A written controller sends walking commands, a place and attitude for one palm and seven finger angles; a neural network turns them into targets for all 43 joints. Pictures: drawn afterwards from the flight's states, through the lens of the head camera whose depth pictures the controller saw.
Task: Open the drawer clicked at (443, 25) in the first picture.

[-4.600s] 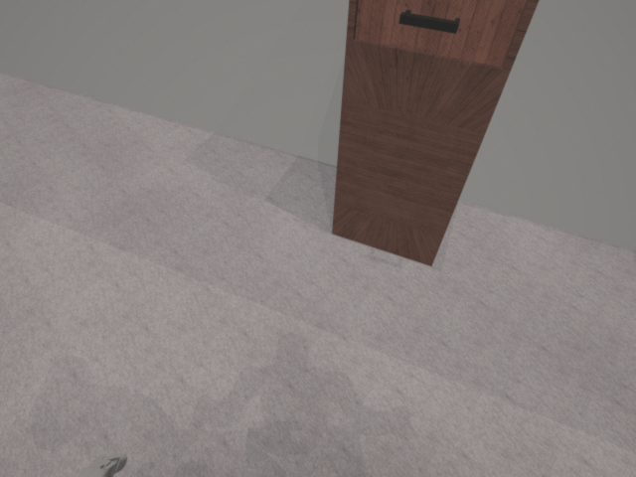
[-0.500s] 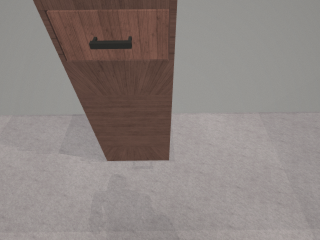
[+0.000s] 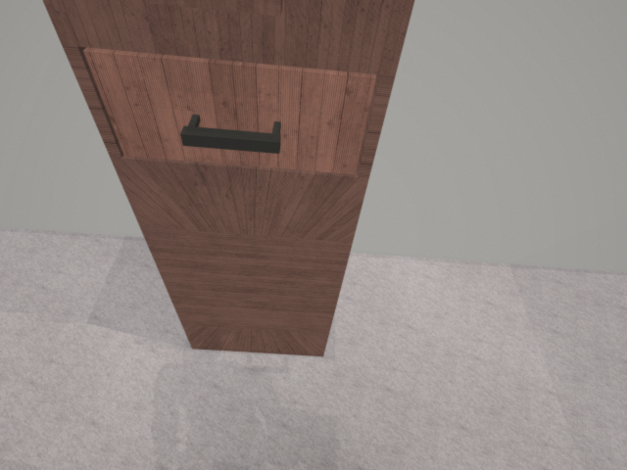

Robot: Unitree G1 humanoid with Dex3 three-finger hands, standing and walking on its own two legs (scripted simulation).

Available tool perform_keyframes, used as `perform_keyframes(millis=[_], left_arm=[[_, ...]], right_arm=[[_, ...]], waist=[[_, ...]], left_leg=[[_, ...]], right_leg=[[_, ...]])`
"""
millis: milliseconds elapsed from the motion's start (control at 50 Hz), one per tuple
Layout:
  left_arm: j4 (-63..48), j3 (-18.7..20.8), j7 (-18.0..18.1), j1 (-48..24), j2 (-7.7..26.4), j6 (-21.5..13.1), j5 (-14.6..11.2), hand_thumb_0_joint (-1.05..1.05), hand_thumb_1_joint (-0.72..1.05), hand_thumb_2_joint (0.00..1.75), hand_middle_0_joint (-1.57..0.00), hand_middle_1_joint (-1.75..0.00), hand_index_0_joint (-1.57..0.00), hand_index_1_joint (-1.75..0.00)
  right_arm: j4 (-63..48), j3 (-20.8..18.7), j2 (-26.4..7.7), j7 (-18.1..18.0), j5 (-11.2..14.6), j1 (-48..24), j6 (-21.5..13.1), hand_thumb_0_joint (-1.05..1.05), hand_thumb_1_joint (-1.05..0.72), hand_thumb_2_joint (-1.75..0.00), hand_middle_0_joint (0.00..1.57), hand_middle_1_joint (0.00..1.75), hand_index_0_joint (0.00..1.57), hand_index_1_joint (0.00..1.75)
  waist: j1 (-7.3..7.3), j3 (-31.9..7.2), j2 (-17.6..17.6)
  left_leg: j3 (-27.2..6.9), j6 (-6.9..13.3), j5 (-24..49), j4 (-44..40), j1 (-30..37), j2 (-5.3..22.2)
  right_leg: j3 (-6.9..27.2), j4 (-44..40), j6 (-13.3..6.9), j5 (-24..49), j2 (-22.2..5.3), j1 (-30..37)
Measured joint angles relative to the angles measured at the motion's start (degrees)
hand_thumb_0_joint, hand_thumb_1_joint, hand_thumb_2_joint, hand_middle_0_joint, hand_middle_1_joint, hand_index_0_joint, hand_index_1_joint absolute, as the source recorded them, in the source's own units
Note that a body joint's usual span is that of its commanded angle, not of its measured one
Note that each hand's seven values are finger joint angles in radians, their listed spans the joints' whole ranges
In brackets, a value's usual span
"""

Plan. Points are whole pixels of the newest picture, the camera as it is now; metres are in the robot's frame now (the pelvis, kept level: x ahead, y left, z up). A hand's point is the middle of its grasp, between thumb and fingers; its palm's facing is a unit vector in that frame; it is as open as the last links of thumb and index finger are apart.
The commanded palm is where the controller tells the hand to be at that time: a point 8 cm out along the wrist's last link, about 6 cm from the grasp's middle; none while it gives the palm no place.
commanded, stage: come to a stop and stand still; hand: left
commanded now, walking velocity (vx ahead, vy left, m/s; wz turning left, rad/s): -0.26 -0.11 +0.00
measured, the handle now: (234, 132) +0.53 +0.17 +0.13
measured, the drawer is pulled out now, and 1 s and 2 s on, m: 0.00 0.00 0.00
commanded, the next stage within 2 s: look again from close up in 1.62 s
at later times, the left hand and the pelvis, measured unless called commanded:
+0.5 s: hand out of the picture +0.08 +0.12 -0.15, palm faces +0.07 -0.95 -0.29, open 7.4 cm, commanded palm none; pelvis +0.00 -0.07 +0.00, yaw +1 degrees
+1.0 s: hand out of the picture -0.03 +0.16 -0.18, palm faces +0.06 -0.98 -0.17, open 7.4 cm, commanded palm none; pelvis -0.01 -0.03 +0.01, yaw +1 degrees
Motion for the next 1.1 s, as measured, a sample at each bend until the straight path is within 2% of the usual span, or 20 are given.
perform_keyframes(millis=[100, 200, 240, 260, 280, 300, 340, 400, 460, 560, 640, 720, 760, 840, 900, 960, 1040, 1100], left_arm=[[-2.98, 0.52, 0.51, -3.63, 1.49, 1.78, 0.25, 0.01, 0.91, 0.9, -0.19, -0.3, -0.2, -0.3], [-5.39, 0.96, 0.59, -6.42, 2.2, 2.34, 0.1, 0.01, 0.91, 0.9, -0.19, -0.3, -0.2, -0.3], [-6.24, 0.91, 0.53, -6.81, 2.24, 1.75, 0.1, 0.01, 0.91, 0.9, -0.19, -0.3, -0.2, -0.3], [-6.75, 0.79, 0.51, -6.62, 2.46, 1.19, 0.25, 0.01, 0.91, 0.9, -0.19, -0.3, -0.2, -0.3], [-6.79, 0.73, 0.63, -6.86, 2.22, 0.63, 0.44, 0.01, 0.91, 0.9, -0.19, -0.3, -0.2, -0.3], [-6.82, 0.43, 0.67, -7.29, 1.7, 0.37, 0.45, 0.01, 0.91, 0.9, -0.19, -0.3, -0.2, -0.3], [-7.08, -0.04, 0.75, -7.73, 0.78, 0.24, 0.41, 0.01, 0.91, 0.9, -0.19, -0.3, -0.2, -0.3], [-7.58, -0.37, 0.99, -8.04, -0.25, 0.42, 0.25, 0.01, 0.9, 0.9, -0.2, -0.3, -0.2, -0.3], [-8.05, -0.44, 1.14, -8.04, -0.67, 0.46, 0.18, 0.01, 0.9, 0.9, -0.2, -0.3, -0.2, -0.3], [-8.28, -0.4, 0.8, -6.73, -0.24, 0.45, 0.47, 0.01, 0.9, 0.9, -0.2, -0.3, -0.21, -0.3], [-7.52, -0.15, 0.22, -4.68, 0.77, 0.74, 0.9, 0.01, 0.9, 0.9, -0.2, -0.3, -0.21, -0.3], [-5.72, 0.31, -0.01, -2.87, 2.1, 1.24, 0.93, 0.01, 0.9, 0.9, -0.2, -0.3, -0.21, -0.3], [-4.54, 0.39, 0.07, -1.8, 2.44, 1.75, 0.49, 0.01, 0.9, 0.9, -0.2, -0.3, -0.21, -0.3], [-1.91, 0.64, -0.18, -0.55, 3.7, 2.85, 0.24, 0.01, 0.9, 0.9, -0.2, -0.3, -0.2, -0.3], [-0.92, 0.68, -0.87, 0.58, 3.6, 2.37, 0.51, 0.01, 0.91, 0.9, -0.19, -0.3, -0.2, -0.3], [-0.14, 0.58, -1.22, 1.28, 3.29, 2.01, 0.55, 0.01, 0.91, 0.9, -0.19, -0.3, -0.2, -0.3], [0.44, 0.28, -1.26, 0.14, 2.33, 2.43, 0.15, 0.01, 0.91, 0.9, -0.19, -0.3, -0.2, -0.3], [0.22, 0.05, -1.09, -2.04, 1.26, 2.26, -0.32, 0.01, 0.91, 0.9, -0.19, -0.3, -0.2, -0.3]], right_arm=[[1.71, -0.12, -0.13, 0.09, -0.12, 0.94, 2.4, -0.01, -0.95, -0.9, 0.2, 0.3, 0.21, 0.3], [1.65, -1.15, -0.37, 0.67, -0.64, 1.24, 4.1, 0.0, -0.93, -0.9, 0.2, 0.3, 0.21, 0.3], [1.49, -1.54, -0.85, 1.04, -0.61, 1.53, 4.59, 0.0, -0.92, -0.9, 0.2, 0.3, 0.21, 0.3], [1.3, -1.7, -1.04, 1.28, -0.47, 1.9, 4.77, 0.0, -0.92, -0.9, 0.2, 0.3, 0.21, 0.3], [1.14, -1.93, -1.54, 1.48, -0.27, 1.77, 5.05, 0.0, -0.92, -0.9, 0.2, 0.3, 0.21, 0.3], [0.9, -2.19, -2.22, 1.49, -0.11, 1.46, 5.51, 0.0, -0.92, -0.9, 0.2, 0.3, 0.21, 0.3], [0.47, -2.57, -3.2, 1.32, 0.01, 0.99, 6.58, 0.0, -0.92, -0.9, 0.2, 0.3, 0.2, 0.3], [0.13, -2.82, -4.29, 1.73, -0.16, 0.39, 7.35, 0.0, -0.92, -0.9, 0.2, 0.3, 0.2, 0.29], [-0.34, -2.81, -4.96, 2.37, -0.42, 0.16, 7.8, 0.0, -0.91, -0.9, 0.2, 0.3, 0.2, 0.29], [-0.85, -2.52, -5.55, 3.14, -0.66, 0.08, 7.8, 0.0, -0.91, -0.9, 0.2, 0.3, 0.2, 0.29], [-1.04, -2.01, -5.57, 3.38, -0.43, 0.51, 7.06, 0.0, -0.91, -0.9, 0.2, 0.3, 0.2, 0.29], [-1.16, -1.16, -4.99, 3.08, -0.17, 1.57, 5.55, 0.0, -0.91, -0.9, 0.2, 0.3, 0.2, 0.29], [-1.36, -0.59, -4.87, 2.74, -0.17, 3.01, 4.24, 0.0, -0.91, -0.9, 0.2, 0.3, 0.2, 0.29], [0.66, 0.88, -1.75, 1.77, -0.81, 6.09, 3.7, 0.0, -0.91, -0.9, 0.2, 0.3, 0.2, 0.29], [2.5, 1.84, 0.16, 1.18, -0.66, 8.33, 3.44, 0.0, -0.91, -0.9, 0.2, 0.3, 0.2, 0.29], [3.67, 2.24, 1.93, 0.58, -0.55, 9.74, 2.65, 0.0, -0.91, -0.9, 0.2, 0.3, 0.2, 0.3], [4.64, 2.15, 3.26, -0.15, -0.71, 10.7, 2.02, 0.0, -0.91, -0.9, 0.2, 0.3, 0.21, 0.3], [5.61, 1.59, 3.24, -0.32, -0.7, 10.81, 2.28, 0.0, -0.91, -0.9, 0.21, 0.3, 0.21, 0.3]], waist=[[-0.48, 0.83, 0.32], [-1.36, 2.23, 1.99], [-1.43, 2.29, 2.84], [-1.39, 1.91, 2.77], [-1.38, 1.97, 3.52], [-1.64, 2.37, 4.68], [-1.88, 2.62, 5.72], [-1.62, 2.5, 6.08], [-1.19, 1.9, 5.68], [0.11, 0.6, 4.25], [1.08, -0.8, 3.12], [1.83, -2.22, 2.02], [1.41, -3.48, 2.82], [-0.02, -4.87, 0.69], [-0.18, -5.31, 0.38], [-0.52, -4.71, -0.27], [-1.84, -2.65, -0.15], [-2.81, -0.98, 0.66]], left_leg=[[-0.53, -1.18, -0.47, -1.17, 1.94, 0.63], [-0.74, -3.09, -2.39, 1.75, 1.6, 2.2], [-0.72, -4.12, -3.74, 4.2, 0.68, 2.68], [-0.59, -4.69, -4.84, 6.3, -0.32, 2.62], [-1.54, -5.05, -8.39, 9.89, -1.97, 2.66], [-3.94, -5.11, -12.83, 14.63, -3.91, 2.1], [-7.7, -5.23, -17.74, 25.41, -7.79, -0.23], [-9.8, -6.08, -14.75, 38.16, -11.95, -2.27], [-10.66, -6.99, -10.34, 42.07, -13.38, -2.59], [-11.2, -7.3, -7.87, 35.66, -10.8, -1.11], [-10.33, -6.52, -9.83, 24.05, -5.91, 0.11], [-8.51, -5.12, -9.59, 10.54, 0.02, -0.06], [-8.41, -4.17, -8.06, 0.9, 4.16, 0.23], [-9.17, -3.45, -5.11, -1.45, 4.75, -0.63], [-9.28, -3.18, -2.88, -5.45, 6.61, -0.85], [-8.62, -3.06, -1.97, -7.89, 7.88, -1.33], [-8.11, -3.39, -2.63, -7.51, 8.17, -1.19], [-7.91, -4.08, -4.18, -5.23, 7.57, -0.77]], right_leg=[[0.53, -5.32, 0.66, 1.05, 0.04, -1.03], [-0.41, -10.86, -0.24, 0.05, 1.09, 1.3], [-1.03, -17.45, -0.45, 4.89, 1.18, 4.2], [-1.14, -21.07, -1.08, 9.13, 0.79, 5.75], [-1.36, -20.79, -1.95, 7.32, 1.04, 5.59], [-1.81, -19.63, -2.64, 5.59, 1.38, 5.19], [-2.24, -19.33, -3.42, 4.42, 1.24, 5.09], [-2.39, -21.75, -3.67, 6.18, 0.86, 5.7], [-2.62, -24.28, -3.93, 8.1, 0.38, 5.98], [-2.57, -27.46, -3.84, 10.8, -0.23, 5.9], [-2.48, -29.65, -3.5, 12.74, -0.15, 5.8], [-2.4, -31.3, -2.68, 14.58, 0.3, 5.36], [-2.97, -29.99, -1.87, 13.75, 1.38, 4.18], [-0.38, -19.99, -0.95, 3.47, 2.18, 1.5], [1.45, -10.09, -0.49, 3.14, 3.26, -0.02], [1.88, -5.77, 0.25, 2.91, 3.17, -0.21], [1.0, -7.98, 0.53, -0.34, 2.77, 1.4], [0.15, -15.67, -0.03, -0.29, 2.6, 4.28]])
